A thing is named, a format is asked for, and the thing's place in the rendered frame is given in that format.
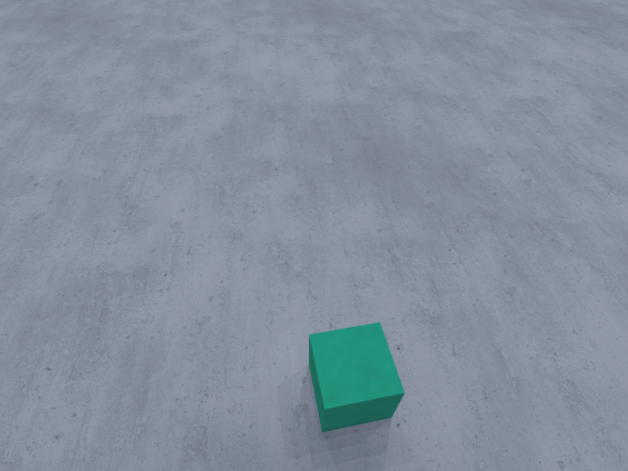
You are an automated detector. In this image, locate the carton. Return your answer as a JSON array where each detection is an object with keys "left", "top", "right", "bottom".
[{"left": 309, "top": 322, "right": 404, "bottom": 433}]

